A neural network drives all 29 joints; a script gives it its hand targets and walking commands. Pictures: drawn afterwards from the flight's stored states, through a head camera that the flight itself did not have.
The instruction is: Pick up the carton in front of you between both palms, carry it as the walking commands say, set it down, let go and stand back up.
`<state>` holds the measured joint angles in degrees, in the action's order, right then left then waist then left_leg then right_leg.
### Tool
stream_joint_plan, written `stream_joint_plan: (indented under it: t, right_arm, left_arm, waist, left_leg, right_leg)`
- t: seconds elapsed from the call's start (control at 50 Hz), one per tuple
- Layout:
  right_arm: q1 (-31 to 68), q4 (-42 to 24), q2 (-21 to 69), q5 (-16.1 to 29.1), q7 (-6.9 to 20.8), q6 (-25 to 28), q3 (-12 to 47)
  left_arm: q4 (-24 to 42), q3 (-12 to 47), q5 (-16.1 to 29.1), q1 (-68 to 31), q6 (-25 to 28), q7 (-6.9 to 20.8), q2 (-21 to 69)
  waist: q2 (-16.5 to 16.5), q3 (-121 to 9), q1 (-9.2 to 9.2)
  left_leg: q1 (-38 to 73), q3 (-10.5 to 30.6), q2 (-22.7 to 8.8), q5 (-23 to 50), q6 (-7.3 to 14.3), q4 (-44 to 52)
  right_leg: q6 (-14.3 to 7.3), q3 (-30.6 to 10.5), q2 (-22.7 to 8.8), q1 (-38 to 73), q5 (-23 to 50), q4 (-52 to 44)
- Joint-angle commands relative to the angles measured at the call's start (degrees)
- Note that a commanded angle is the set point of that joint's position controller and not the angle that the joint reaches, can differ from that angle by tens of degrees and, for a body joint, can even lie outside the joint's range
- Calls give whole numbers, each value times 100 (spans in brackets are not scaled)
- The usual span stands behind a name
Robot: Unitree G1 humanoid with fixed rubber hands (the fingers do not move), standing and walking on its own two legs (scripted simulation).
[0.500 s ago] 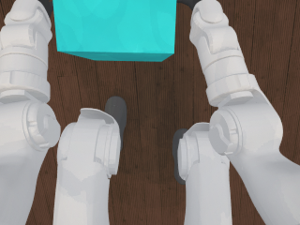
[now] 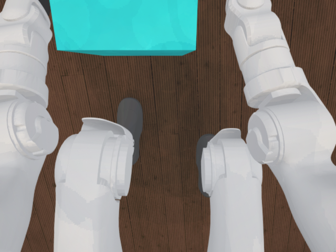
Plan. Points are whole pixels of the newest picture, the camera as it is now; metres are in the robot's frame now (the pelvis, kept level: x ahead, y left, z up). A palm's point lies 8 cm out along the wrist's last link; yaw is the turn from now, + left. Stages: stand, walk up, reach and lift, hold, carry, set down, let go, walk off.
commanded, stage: set down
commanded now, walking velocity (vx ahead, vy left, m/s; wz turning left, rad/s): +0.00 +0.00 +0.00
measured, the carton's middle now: out of the picture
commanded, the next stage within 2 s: let go in 1.22 s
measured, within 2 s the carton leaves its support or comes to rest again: neither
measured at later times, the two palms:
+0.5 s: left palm out of the picture +0.50 +0.34 -0.08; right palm out of the picture +0.59 -0.02 -0.07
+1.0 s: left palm out of the picture +0.50 +0.35 +0.07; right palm out of the picture +0.59 -0.04 +0.07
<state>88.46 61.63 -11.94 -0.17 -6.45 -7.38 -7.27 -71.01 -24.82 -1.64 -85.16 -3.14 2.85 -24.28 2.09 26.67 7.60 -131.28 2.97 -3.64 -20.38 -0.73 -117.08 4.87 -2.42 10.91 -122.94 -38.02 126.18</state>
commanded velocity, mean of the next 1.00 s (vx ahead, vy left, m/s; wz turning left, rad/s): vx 0.00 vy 0.00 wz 0.00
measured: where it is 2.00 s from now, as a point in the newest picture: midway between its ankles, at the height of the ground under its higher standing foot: (169, 160)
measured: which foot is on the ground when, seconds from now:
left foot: down 0.00-1.00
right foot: down 0.00-1.00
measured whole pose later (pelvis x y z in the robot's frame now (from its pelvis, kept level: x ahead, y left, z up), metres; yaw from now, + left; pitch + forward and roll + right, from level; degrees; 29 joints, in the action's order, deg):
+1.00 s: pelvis +0.04 +0.01 +0.17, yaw +3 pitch +47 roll -4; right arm 67.0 42.5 -11.0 0.3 -7.7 -14.6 -11.6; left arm -45.0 -21.0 2.2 -63.8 -12.2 3.3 -20.8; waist 2.7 -0.8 6.1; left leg -113.0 2.8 -0.1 -18.4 0.0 -84.8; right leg 3.0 -2.1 4.7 -103.9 -33.8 90.9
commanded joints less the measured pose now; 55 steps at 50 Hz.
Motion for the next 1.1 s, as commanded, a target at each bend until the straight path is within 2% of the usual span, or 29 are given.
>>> stream_joint_plan:
  t: [0.0, 0.06, 0.12, 0.2, 0.26, 0.32, 0.42, 0.5, 0.6, 0.72, 0.86, 0.96, 1.08]
  right_arm:
    - [1519, -491, -852, 512, -160, 139, 390]
    - [1622, -790, -704, 957, -90, 178, 803]
    - [1544, -1160, -660, 1144, -61, 183, 972]
    - [1263, -1672, -746, 1014, -159, 89, 832]
    - [1107, -2099, -767, 800, -276, -46, 601]
    - [947, -2465, -751, 616, -395, -256, 354]
    - [436, -1881, -654, 283, -396, -544, -227]
    - [161, -1434, -556, 143, -272, -446, -512]
    - [27, -1378, -481, 161, -191, -337, -508]
    - [-49, -2033, -438, 201, -186, -419, -362]
    - [-422, -2657, -459, 93, -192, -630, -393]
    - [-805, -2595, -386, 13, -114, -609, -500]
    - [-1177, -2376, -278, -55, 6, -439, -578]
  left_arm:
    - [371, 100, 383, -1364, 389, -311, -1423]
    - [492, 368, 728, -1448, 503, -279, -1508]
    - [671, 506, 925, -1321, 499, -206, -1453]
    - [1042, 478, 1015, -1031, 359, -185, -1491]
    - [1488, 448, 987, -850, 186, -202, -1479]
    - [2063, 459, 921, -718, -71, -229, -1377]
    - [2157, 505, 639, -465, -449, -235, -869]
    - [2125, 542, 489, -282, -439, -199, -582]
    - [2178, 440, 389, -9, -431, -186, -532]
    - [2660, 275, 354, 284, -563, -150, -654]
    - [3243, 303, 433, 654, -798, -11, -601]
    - [3279, 322, 377, 947, -806, 71, -433]
    - [3169, 196, 170, 1241, -658, 119, -279]
  waist:
    - [500, -6063, 634]
    - [589, -6481, 717]
    - [539, -6992, 772]
    - [462, -7854, 764]
    - [364, -8548, 685]
    - [117, -9254, 571]
    - [-295, -8129, 227]
    - [-469, -7713, 70]
    - [-410, -7962, 190]
    - [-133, -8844, 361]
    - [-42, -9375, 211]
    - [-150, -9178, 104]
    - [-220, -8849, 89]
  left_leg:
    - [4309, -306, 128, 1077, 34, 295]
    - [4575, -246, 77, 1606, 94, 209]
    - [5074, -247, 76, 2120, 108, 152]
    - [5869, -336, 141, 2430, 77, 215]
    - [6451, -455, 227, 2444, 43, 351]
    - [7000, -618, 329, 2299, -13, 595]
    - [6132, -742, 423, 1247, -140, 1190]
    - [5814, -684, 435, 1106, -208, 1541]
    - [6048, -664, 470, 1169, -207, 1973]
    - [6829, -719, 542, 1620, -145, 2478]
    - [7765, -717, 636, 2308, -114, 3116]
    - [8164, -642, 644, 2580, -111, 3640]
    - [8577, -559, 625, 2800, -84, 4320]
  right_leg:
    - [-20, 391, -511, 1225, 724, -1397]
    - [10, 386, -591, 1245, 1029, -1341]
    - [25, 464, -604, 1283, 1249, -1304]
    - [38, 670, -543, 1483, 1260, -1397]
    - [23, 826, -437, 1680, 1162, -1587]
    - [-39, 946, -305, 1912, 1015, -1864]
    - [-168, 916, -217, 1480, 332, -2387]
    - [-197, 861, -203, 1165, 340, -2655]
    - [-177, 856, -190, 1225, 382, -3022]
    - [-120, 907, -174, 1869, 641, -3536]
    - [-113, 886, -202, 2499, 1061, -4268]
    - [-130, 812, -247, 2679, 1247, -4835]
    - [-116, 697, -301, 3031, 1498, -5568]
